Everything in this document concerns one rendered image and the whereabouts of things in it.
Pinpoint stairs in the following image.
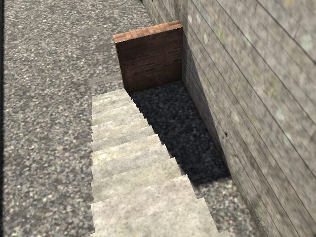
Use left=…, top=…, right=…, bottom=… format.
left=90, top=88, right=230, bottom=237

